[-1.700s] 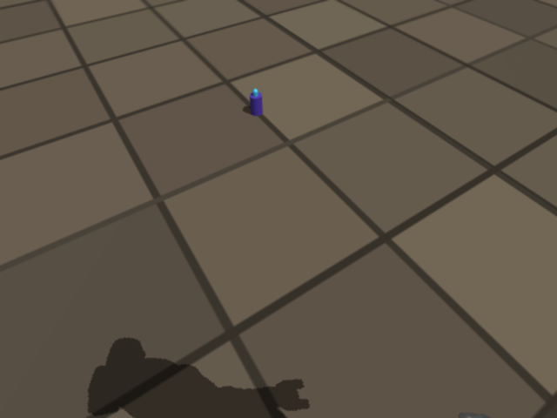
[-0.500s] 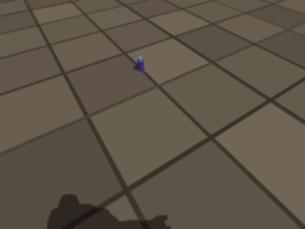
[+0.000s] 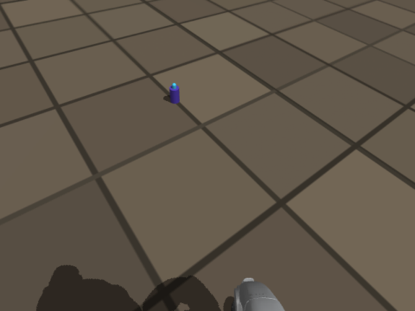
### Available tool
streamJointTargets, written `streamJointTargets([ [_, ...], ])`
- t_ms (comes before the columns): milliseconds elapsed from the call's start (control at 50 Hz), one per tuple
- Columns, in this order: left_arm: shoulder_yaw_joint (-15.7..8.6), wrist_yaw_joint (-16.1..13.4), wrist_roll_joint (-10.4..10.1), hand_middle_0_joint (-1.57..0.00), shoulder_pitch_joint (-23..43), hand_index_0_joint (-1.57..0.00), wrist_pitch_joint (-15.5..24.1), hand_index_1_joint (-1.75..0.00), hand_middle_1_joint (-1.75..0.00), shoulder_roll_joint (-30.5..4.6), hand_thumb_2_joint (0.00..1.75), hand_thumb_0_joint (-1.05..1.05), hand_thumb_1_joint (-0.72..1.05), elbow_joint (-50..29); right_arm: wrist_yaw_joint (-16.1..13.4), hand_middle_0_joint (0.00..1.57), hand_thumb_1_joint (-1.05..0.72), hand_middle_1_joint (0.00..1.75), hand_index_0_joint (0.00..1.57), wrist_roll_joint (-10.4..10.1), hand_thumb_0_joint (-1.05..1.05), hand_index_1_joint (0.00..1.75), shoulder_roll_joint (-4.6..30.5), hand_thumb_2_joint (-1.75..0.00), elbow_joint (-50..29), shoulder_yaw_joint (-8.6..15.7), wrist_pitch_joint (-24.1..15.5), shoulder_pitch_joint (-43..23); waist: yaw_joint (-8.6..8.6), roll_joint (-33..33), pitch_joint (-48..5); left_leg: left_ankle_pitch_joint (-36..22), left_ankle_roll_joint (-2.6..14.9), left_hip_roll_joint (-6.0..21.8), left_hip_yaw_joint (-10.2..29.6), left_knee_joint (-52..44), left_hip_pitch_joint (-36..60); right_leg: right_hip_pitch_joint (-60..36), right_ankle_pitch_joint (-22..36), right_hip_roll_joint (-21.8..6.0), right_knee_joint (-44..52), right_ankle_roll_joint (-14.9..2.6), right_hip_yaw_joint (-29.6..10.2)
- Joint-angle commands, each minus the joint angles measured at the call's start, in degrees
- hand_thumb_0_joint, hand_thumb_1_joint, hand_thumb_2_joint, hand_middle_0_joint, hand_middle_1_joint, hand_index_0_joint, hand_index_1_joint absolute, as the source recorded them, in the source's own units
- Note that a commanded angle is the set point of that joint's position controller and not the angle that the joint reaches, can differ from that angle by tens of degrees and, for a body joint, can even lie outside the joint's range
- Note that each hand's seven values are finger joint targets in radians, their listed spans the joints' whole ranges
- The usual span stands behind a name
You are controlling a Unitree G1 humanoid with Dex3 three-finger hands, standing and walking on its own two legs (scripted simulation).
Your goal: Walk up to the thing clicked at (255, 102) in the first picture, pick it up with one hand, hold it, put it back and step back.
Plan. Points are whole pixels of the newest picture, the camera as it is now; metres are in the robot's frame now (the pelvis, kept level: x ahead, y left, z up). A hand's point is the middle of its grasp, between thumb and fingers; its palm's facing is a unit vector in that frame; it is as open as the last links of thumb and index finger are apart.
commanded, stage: walk up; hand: left
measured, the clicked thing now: (174, 92) +1.67 +0.19 -0.70
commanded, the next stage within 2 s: none
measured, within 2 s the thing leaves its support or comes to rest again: neither
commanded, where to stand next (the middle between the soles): +1.27 -0.02 m, yaw +1 degrees
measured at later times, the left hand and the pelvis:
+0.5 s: hand (116, 217) +0.35 +0.24 -0.13, palm faces -0.01 -0.93 -0.36, open 7.4 cm; pelvis +0.27 -0.03 +0.00, yaw +1 degrees
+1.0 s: hand (124, 145) +0.61 +0.26 -0.14, palm faces -0.09 -0.93 -0.35, open 7.4 cm; pelvis +0.53 -0.01 -0.01, yaw -1 degrees
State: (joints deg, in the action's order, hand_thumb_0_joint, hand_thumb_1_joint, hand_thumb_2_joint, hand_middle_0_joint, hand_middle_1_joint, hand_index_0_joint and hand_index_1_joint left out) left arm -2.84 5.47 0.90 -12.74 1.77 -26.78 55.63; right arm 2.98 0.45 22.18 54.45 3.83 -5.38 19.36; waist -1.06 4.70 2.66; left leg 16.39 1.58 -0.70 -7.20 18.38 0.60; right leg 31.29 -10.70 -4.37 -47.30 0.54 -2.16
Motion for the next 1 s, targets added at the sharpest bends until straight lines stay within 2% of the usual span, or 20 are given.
streamJointTargets([
  [0,-2.0,0.7,-0.1,-0.20,12.6,-0.20,1.5,-0.30,-0.30,-7.3,0.90,0.00,0.90,-9.0,-0.8,0.20,-0.90,0.30,0.20,-0.3,0.00,0.30,16.2,-0.90,-5.3,4.2,-1.6,-0.8,-2.15,-11.7,4.8,-13.9,5.65,12.7,7.4,-9.6,-3.4,1.0,6.3,-0.6,10.7,-1.30,4.5],
  [100,-2.7,0.6,-0.4,-0.20,13.7,-0.20,1.1,-0.30,-0.30,-6.4,0.90,0.00,0.90,-9.3,-1.6,0.20,-0.90,0.30,0.20,0.3,0.00,0.30,17.2,-0.90,-6.0,4.6,-0.8,0.8,-1.02,-10.4,2.3,-23.3,5.57,14.0,6.8,-2.8,-2.8,-9.3,5.3,1.7,14.5,-3.88,7.0],
  [140,-4.0,-0.3,-0.5,-0.20,4.3,-0.20,1.2,-0.30,-0.30,-7.7,0.90,0.00,0.90,-7.2,-2.1,0.20,-0.90,0.30,0.20,0.7,0.00,0.30,16.5,-0.90,-6.8,4.1,-0.4,0.6,4.44,-6.7,-3.1,-32.9,5.05,12.3,4.0,13.5,-5.5,-23.3,1.9,4.1,16.7,-5.47,8.0],
  [160,-5.5,-1.2,-0.2,-0.20,-5.0,-0.20,1.5,-0.30,-0.30,-10.3,0.90,0.00,0.90,-5.3,-2.0,0.20,-0.90,0.30,0.20,0.8,0.00,0.30,14.3,-0.90,-7.0,3.1,-0.4,2.0,8.78,-1.8,-9.0,-28.0,3.42,9.0,2.6,28.6,-12.6,-36.3,-2.6,3.5,16.4,-6.69,4.6],
  [180,-7.3,-2.0,0.7,-0.20,-11.4,-0.20,1.8,-0.30,-0.30,-15.4,0.90,0.00,0.90,-5.0,-1.9,0.20,-0.90,0.30,0.20,-0.3,0.00,0.30,10.1,-0.90,-8.3,1.6,-0.4,5.9,9.66,10.5,-15.2,-6.7,1.70,3.1,0.9,46.5,-27.0,-49.8,-17.7,-10.6,22.4,-10.88,-16.9],
  [200,-7.6,-2.3,-0.7,-0.20,-9.9,-0.20,2.2,-0.30,-0.30,-18.4,0.90,0.00,0.90,-6.1,-2.2,0.20,-0.90,0.30,0.20,-1.2,0.00,0.30,12.9,-0.90,-8.4,2.3,-0.4,6.1,8.81,11.5,-15.3,12.6,0.87,-1.6,5.7,55.3,-37.7,-52.1,-17.2,-20.8,31.2,-17.85,-38.8],
  [240,-6.4,-2.9,-2.0,-0.20,-2.1,-0.20,2.2,-0.30,-0.30,-14.7,0.90,0.00,0.90,-8.2,-2.1,0.20,-0.90,0.30,0.20,-1.1,0.00,0.30,15.4,-0.90,-6.4,2.9,-0.5,1.4,6.46,-2.2,-6.4,5.7,1.49,4.6,13.1,57.8,-34.0,-34.7,-12.7,-17.6,32.6,-16.74,-25.5],
  [320,-4.7,-2.8,-1.2,-0.20,2.2,-0.20,3.9,-0.30,-0.30,-9.8,0.90,0.00,0.90,-9.5,-0.3,0.20,-0.90,0.30,0.20,0.2,0.00,0.30,13.4,-0.90,-4.9,2.9,0.7,4.3,1.25,1.4,1.4,-2.1,0.47,7.7,9.8,44.6,-29.3,-18.2,-8.6,-8.5,35.5,-12.20,-8.7],
  [420,-5.2,-2.1,-0.2,-0.20,1.8,-0.20,4.8,-0.30,-0.30,-11.5,0.90,0.00,0.90,-11.6,1.6,0.20,-0.90,0.30,0.20,1.3,0.00,0.30,12.3,-0.90,-7.6,3.4,1.2,-2.0,1.90,2.5,2.2,-4.5,-2.86,9.6,6.4,27.4,-30.4,-14.9,-15.0,-8.7,37.4,-13.73,-4.9],
  [520,-4.9,-1.8,-0.4,-0.20,-1.9,-0.20,4.5,-0.30,-0.30,-11.8,0.90,0.00,0.90,-10.9,1.8,0.20,-0.90,0.30,0.20,1.2,0.00,0.30,11.0,-0.90,-9.1,3.3,0.0,-9.4,4.07,1.1,2.0,-12.8,-1.92,8.2,4.5,15.7,-25.0,-17.2,-9.4,-7.6,34.3,-11.77,-2.0],
  [560,-4.9,-2.0,-0.4,-0.20,-1.9,-0.20,4.1,-0.30,-0.30,-12.6,0.90,0.00,0.90,-10.6,1.7,0.20,-0.90,0.30,0.20,1.1,0.00,0.30,11.6,-0.90,-8.6,3.6,-0.4,-9.0,3.13,0.2,1.5,-9.8,-1.10,6.9,3.1,14.1,-20.6,-17.0,-6.1,-8.6,31.0,-11.84,-2.1],
  [600,-4.0,-2.3,0.0,-0.20,-2.5,-0.20,3.9,-0.30,-0.30,-11.2,0.90,0.00,0.90,-10.9,1.0,0.20,-0.90,0.30,0.20,1.3,0.00,0.30,14.0,-0.90,-6.2,4.5,-0.9,-0.6,-1.71,-6.4,-3.8,-5.5,0.85,4.2,2.5,11.5,-6.4,-15.4,7.0,-5.9,15.9,-9.40,0.9],
  [620,-2.9,-2.7,-0.5,-0.20,-5.9,-0.20,3.7,-0.30,-0.30,-8.5,0.90,0.00,0.90,-10.8,0.2,0.20,-0.90,0.30,0.20,2.0,0.00,0.30,17.1,-0.90,-4.5,5.6,-1.2,6.0,-4.44,-15.2,-8.1,1.6,3.69,7.0,7.5,7.7,4.0,-9.2,8.2,-1.2,-0.8,-7.29,5.3],
  [640,-1.6,-3.0,-1.5,-0.20,-8.9,-0.20,3.6,-0.30,-0.30,-4.0,0.90,0.00,0.90,-11.6,-0.5,0.20,-0.90,0.30,0.20,2.8,0.00,0.30,22.0,-0.90,-5.5,7.0,-1.4,10.2,-5.13,-26.4,-12.4,8.1,8.68,22.9,34.4,2.5,13.8,4.9,-12.3,6.5,-16.7,-3.44,5.6],
  [660,-3.0,-3.9,-1.5,-0.20,-8.3,-0.20,3.3,-0.30,-0.30,-10.1,0.90,0.00,0.90,-10.5,-0.6,0.20,-0.90,0.30,0.20,0.4,0.00,0.30,23.4,-0.90,-6.7,7.3,-1.2,8.2,-5.24,-17.5,-13.0,12.9,14.32,27.7,46.1,-3.7,12.0,8.7,-20.4,6.7,-22.0,-4.14,-1.0],
  [700,-2.7,-3.9,-1.3,-0.20,-6.7,-0.20,3.5,-0.30,-0.30,-11.5,0.90,0.00,0.90,-9.2,-1.1,0.20,-0.90,0.30,0.20,-1.0,0.00,0.30,19.5,-0.90,-8.1,5.7,-0.8,2.3,-2.28,-10.6,-5.9,2.5,11.71,23.4,30.2,-2.3,3.8,8.1,-12.6,2.1,-23.0,-3.56,-5.1],
  [760,-2.8,-2.8,-1.3,-0.20,-9.6,-0.20,2.9,-0.30,-0.30,-10.0,0.90,0.00,0.90,-6.7,-1.3,0.20,-0.90,0.30,0.20,-1.0,0.00,0.30,16.1,-0.90,-9.2,3.9,-1.1,-1.8,0.83,-12.8,-2.2,-8.5,9.82,18.7,15.9,-2.7,-7.5,1.2,-9.7,-1.5,-15.4,-2.20,-2.4],
  [840,-2.9,-1.0,-0.4,-0.20,-5.1,-0.20,2.2,-0.30,-0.30,-8.7,0.90,0.00,0.90,-8.1,-0.9,0.20,-0.90,0.30,0.20,-0.2,0.00,0.30,17.3,-0.90,-10.6,4.0,-1.5,-2.9,-0.09,-13.4,1.4,-0.8,11.95,17.4,11.2,-5.9,-11.9,-0.1,-6.7,-3.0,-2.1,-0.12,1.9],
  [920,-3.5,-0.2,0.1,-0.20,-0.8,-0.20,2.4,-0.30,-0.30,-8.1,0.90,0.00,0.90,-8.8,-0.4,0.20,-0.90,0.30,0.20,-0.3,0.00,0.30,17.6,-0.90,-10.5,4.1,-1.5,-3.0,-0.34,-13.1,1.5,3.8,9.86,14.9,8.2,-5.1,-13.2,-4.5,2.4,-2.1,8.2,-0.94,4.3],
  [980,-4.1,-0.3,0.1,-0.20,-2.0,-0.20,2.8,-0.30,-0.30,-8.2,0.90,0.00,0.90,-7.8,-0.4,0.20,-0.90,0.30,0.20,-0.5,0.00,0.30,18.0,-0.90,-11.2,4.2,-0.9,-5.6,2.08,-11.9,0.3,4.0,9.05,16.1,8.5,-0.3,-17.1,-13.5,2.4,-0.8,10.6,-1.83,6.4],
])
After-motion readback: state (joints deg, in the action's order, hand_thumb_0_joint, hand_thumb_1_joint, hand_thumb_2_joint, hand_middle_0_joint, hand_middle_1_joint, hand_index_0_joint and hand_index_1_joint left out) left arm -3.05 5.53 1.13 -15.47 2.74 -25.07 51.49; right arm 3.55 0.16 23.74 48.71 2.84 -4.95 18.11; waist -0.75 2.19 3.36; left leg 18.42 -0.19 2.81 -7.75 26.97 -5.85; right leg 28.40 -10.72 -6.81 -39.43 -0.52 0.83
